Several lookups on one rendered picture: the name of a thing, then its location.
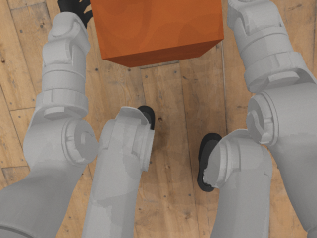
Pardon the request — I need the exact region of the right robot forearm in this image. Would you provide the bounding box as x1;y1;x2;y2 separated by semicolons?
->
226;0;317;94

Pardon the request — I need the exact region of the robot right upper arm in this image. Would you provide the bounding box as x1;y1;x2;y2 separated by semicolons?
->
246;82;317;238

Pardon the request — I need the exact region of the robot left upper arm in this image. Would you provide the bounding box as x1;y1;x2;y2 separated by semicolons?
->
0;116;99;238

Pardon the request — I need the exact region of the robot foot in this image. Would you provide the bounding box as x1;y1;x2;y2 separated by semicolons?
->
138;105;156;130
197;133;222;192

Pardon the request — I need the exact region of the left robot hand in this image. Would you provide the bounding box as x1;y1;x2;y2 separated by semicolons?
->
57;0;93;29

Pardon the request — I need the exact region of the left robot forearm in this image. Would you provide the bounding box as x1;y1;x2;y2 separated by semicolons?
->
23;11;91;158

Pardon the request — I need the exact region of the carton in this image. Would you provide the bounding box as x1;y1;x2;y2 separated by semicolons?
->
90;0;224;68

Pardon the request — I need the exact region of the left robot foot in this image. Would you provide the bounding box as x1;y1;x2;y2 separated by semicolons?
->
138;105;156;130

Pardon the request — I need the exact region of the right robot foot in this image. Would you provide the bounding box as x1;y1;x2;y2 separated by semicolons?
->
197;133;222;192

